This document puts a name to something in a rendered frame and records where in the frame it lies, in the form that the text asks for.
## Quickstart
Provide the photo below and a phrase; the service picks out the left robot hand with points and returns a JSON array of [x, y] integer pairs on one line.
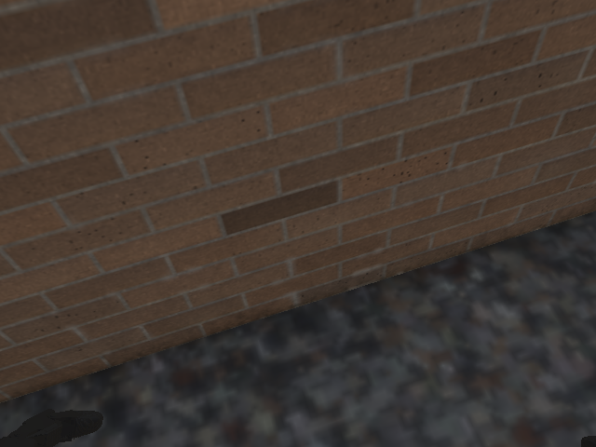
[[48, 428]]

